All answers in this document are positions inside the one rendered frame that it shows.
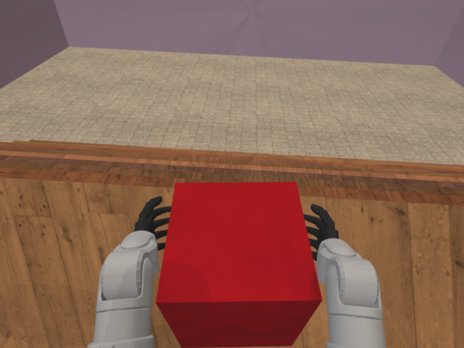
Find left robot forearm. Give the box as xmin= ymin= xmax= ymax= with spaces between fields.
xmin=87 ymin=231 xmax=160 ymax=348

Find carton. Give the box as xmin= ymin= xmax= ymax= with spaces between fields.
xmin=156 ymin=182 xmax=322 ymax=348

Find left robot hand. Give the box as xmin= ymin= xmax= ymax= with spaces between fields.
xmin=134 ymin=196 xmax=172 ymax=251

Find right robot forearm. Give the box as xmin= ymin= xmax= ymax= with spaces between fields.
xmin=317 ymin=239 xmax=386 ymax=348

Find right robot hand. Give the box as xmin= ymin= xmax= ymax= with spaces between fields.
xmin=303 ymin=204 xmax=339 ymax=261

